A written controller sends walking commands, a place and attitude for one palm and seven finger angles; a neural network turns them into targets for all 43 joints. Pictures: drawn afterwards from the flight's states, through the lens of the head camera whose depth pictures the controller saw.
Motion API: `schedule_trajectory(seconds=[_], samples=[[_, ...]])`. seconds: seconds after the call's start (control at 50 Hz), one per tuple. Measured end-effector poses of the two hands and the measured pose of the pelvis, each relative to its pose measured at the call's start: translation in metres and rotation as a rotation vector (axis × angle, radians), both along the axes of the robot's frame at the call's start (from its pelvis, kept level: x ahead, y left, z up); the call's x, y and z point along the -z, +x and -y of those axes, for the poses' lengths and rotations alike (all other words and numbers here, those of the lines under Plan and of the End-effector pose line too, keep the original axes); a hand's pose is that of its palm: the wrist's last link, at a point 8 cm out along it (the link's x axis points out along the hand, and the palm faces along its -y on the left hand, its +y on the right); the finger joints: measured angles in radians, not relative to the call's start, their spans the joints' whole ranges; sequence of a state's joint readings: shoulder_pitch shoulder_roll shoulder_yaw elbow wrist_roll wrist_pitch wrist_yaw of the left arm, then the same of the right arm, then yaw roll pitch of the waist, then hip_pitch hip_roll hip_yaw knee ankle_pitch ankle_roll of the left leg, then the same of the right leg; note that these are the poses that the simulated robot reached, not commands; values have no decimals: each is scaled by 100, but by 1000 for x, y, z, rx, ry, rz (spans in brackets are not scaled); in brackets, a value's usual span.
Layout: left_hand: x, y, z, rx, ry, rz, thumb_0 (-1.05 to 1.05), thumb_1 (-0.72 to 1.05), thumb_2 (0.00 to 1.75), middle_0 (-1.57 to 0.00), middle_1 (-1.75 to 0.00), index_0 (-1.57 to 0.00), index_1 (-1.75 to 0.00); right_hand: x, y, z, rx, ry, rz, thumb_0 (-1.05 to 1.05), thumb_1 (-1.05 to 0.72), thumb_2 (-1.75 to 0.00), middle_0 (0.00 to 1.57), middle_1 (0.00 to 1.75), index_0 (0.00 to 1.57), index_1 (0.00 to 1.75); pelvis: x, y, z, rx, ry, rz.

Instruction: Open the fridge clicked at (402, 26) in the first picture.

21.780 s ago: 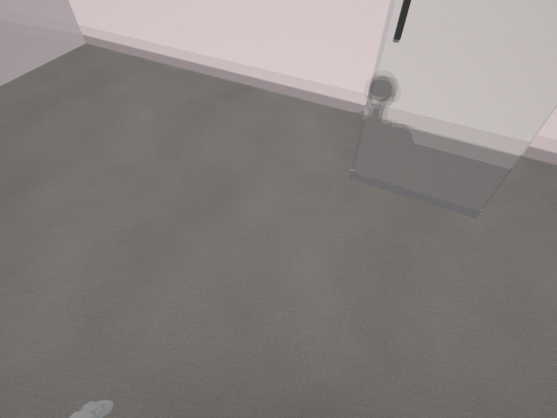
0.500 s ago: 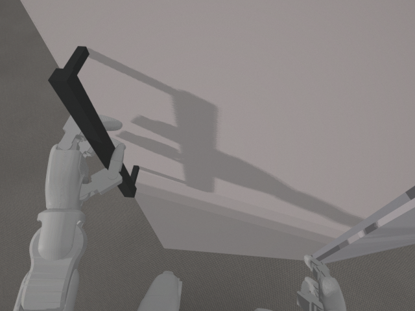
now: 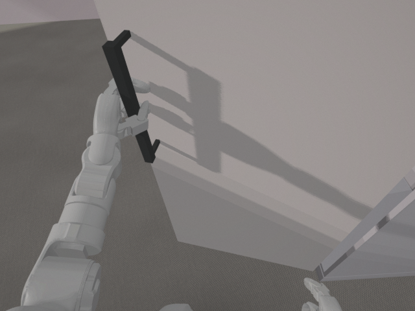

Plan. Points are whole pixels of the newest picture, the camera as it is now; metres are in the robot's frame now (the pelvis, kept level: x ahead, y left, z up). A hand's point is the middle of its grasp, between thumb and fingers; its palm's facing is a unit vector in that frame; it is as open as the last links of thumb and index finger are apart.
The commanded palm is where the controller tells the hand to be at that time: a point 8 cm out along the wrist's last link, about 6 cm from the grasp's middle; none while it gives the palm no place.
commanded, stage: stop walking and hold the door back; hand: left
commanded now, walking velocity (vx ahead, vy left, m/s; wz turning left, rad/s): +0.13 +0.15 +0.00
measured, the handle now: (139, 107) +0.45 +0.19 +0.16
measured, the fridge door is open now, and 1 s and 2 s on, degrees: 74 72 71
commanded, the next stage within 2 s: loosen the grip on the handle in 0.70 s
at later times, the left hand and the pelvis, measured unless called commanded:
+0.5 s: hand (145, 113) +0.43 +0.16 +0.16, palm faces +0.10 -0.98 -0.19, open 5.6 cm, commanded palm +0.40 +0.21 +0.16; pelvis +0.00 +0.03 +0.00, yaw -2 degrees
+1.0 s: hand (135, 109) +0.42 +0.18 +0.17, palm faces +0.12 -0.99 -0.10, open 7.7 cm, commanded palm +0.39 +0.22 +0.16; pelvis -0.01 +0.02 +0.01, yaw -1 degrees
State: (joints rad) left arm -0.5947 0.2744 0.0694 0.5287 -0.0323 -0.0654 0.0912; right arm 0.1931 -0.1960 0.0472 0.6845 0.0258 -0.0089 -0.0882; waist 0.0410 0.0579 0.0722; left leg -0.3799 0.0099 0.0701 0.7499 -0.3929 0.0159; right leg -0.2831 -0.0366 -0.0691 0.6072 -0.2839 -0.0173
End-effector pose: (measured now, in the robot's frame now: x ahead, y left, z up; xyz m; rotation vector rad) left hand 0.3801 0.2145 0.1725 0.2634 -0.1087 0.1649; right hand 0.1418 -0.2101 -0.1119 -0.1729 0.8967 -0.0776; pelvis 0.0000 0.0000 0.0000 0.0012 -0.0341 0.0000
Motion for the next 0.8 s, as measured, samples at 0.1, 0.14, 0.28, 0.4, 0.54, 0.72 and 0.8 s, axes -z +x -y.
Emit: schedule_trajectory(seconds=[0.1, 0.14, 0.28, 0.4, 0.54, 0.72, 0.8], samples=[[-1, 10, 1, 0, -9, -45, -4, 66, 82, -46, -140, -42, -140, 6, -49, 22, 73, -43, -109, 1, -90, -89, 20, 30, 20, 30, -8, -4, -4, 2, 27, 13], [-1, 16, 0, 11, -19, -54, -4, 67, 81, -46, -140, -43, -140, 3, -65, 31, 101, -75, -135, 1, -90, -89, 20, 30, 20, 30, -10, -4, -7, 3, 41, 13], [3, 28, 1, 61, -68, 1, -1, 70, 82, -45, -140, -41, -140, -1, -88, 47, 216, -143, -119, 1, -91, -90, 19, 30, 20, 30, -1, -4, -26, 32, 26, 16], [4, 22, 1, 59, -55, 24, -2, 71, 81, -45, -140, -37, -140, 4, -72, 24, 182, -74, -99, 1, -91, -90, 19, 30, 20, 30, -1, -2, -24, 30, 4, 7], [4, 21, -1, 87, -65, 24, -1, 71, 80, -45, -140, -38, -140, -4, -33, -3, 124, -49, -39, 1, -91, -89, 20, 30, 20, 30, -5, 2, -35, 38, 13, -4], [5, 13, -1, 92, -78, 36, -1, 72, 81, -45, -140, -37, -140, -18, 11, -20, 62, -26, 72, 1, -90, -89, 20, 30, 20, 30, -6, 2, -36, 43, 1, -16], [6, 10, -1, 93, -77, 39, -1, 72, 81, -45, -140, -37, -140, -22, 16, -17, 57, -37, 81, 1, -90, -89, 20, 30, 20, 30, -6, 2, -35, 42, 0, -17]])
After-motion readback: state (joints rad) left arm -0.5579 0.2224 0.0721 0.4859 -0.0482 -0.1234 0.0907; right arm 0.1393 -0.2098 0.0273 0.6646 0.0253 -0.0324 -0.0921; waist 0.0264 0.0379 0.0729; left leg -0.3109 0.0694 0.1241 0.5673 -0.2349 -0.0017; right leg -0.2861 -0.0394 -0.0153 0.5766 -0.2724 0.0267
